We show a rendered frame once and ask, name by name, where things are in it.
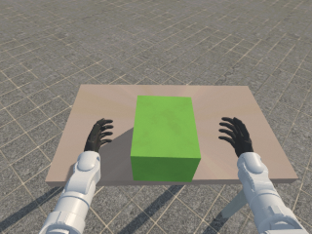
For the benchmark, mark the right robot hand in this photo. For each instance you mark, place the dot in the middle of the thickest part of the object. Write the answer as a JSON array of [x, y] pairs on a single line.
[[240, 140]]

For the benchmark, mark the carton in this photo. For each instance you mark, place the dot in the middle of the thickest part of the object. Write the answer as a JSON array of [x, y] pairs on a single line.
[[165, 145]]

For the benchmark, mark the left robot hand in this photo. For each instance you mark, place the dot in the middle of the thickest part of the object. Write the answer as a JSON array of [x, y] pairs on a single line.
[[94, 140]]

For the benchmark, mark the left robot forearm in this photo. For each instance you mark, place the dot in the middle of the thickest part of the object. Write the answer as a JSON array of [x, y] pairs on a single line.
[[68, 216]]

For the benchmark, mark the table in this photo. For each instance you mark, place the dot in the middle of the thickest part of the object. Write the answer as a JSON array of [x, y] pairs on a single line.
[[218, 164]]

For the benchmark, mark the right robot forearm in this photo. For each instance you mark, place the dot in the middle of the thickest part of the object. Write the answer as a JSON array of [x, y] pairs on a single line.
[[269, 211]]

